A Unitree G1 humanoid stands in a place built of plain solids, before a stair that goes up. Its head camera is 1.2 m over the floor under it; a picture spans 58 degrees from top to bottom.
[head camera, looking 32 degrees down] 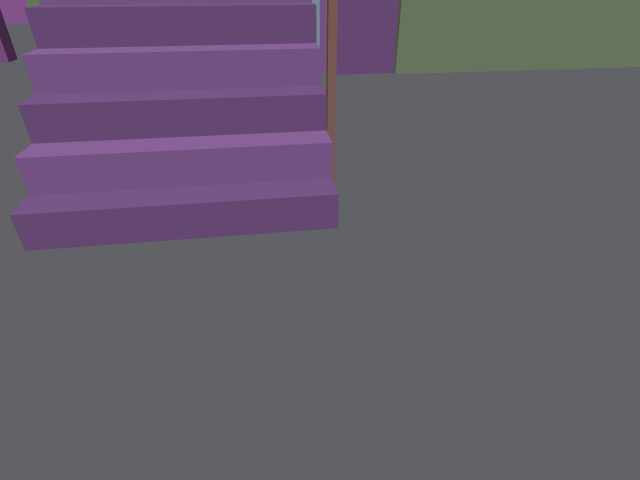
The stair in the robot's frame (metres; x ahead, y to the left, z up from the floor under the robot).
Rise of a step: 0.20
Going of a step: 0.21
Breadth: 1.60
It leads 8 degrees to the left of straight ahead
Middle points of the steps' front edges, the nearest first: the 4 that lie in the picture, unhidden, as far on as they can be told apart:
1.93 0.69 0.21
2.14 0.72 0.41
2.35 0.75 0.62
2.56 0.78 0.82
